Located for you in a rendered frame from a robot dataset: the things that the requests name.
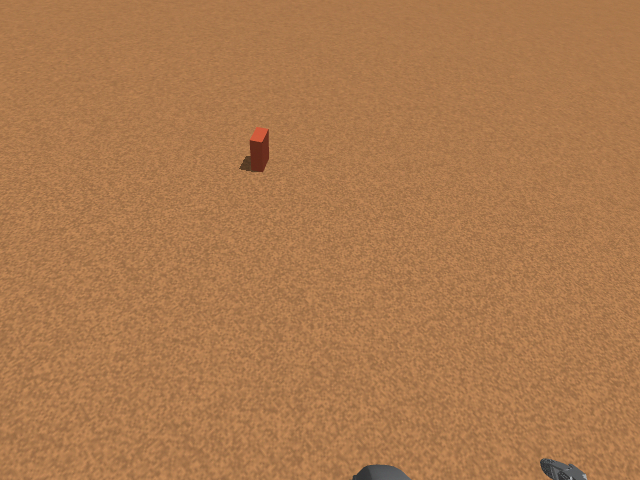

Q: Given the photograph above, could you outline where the right robot hand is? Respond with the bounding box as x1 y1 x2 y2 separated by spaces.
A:
540 459 587 480

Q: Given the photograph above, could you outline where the carton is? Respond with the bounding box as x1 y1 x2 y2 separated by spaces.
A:
250 127 269 172

